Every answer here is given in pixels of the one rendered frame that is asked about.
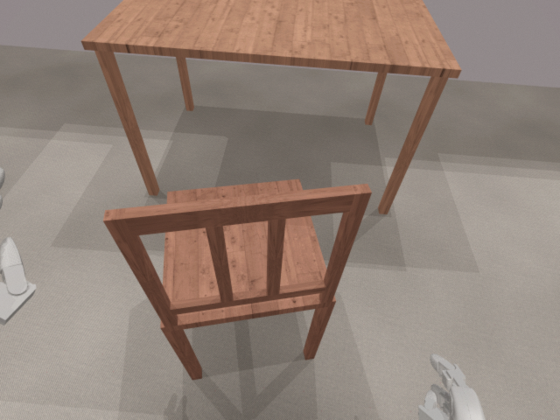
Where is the table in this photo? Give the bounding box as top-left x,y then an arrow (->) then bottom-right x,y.
81,0 -> 462,214

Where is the robot left hand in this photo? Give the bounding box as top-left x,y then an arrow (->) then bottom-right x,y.
0,167 -> 36,326

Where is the robot right hand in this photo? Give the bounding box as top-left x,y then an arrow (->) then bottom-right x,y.
418,353 -> 486,420

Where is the chair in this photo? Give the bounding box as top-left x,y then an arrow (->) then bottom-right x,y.
103,179 -> 372,380

